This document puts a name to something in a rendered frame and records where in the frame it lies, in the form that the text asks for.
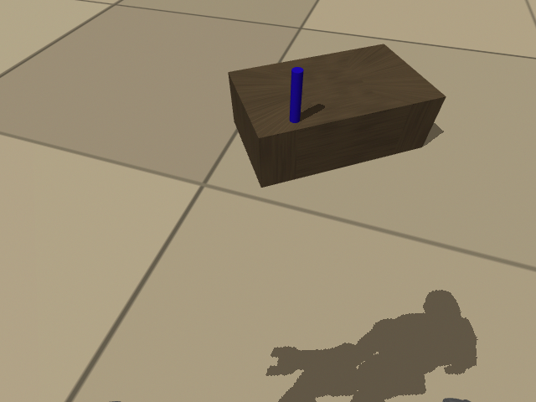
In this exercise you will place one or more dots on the can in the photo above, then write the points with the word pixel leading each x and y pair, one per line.
pixel 296 94

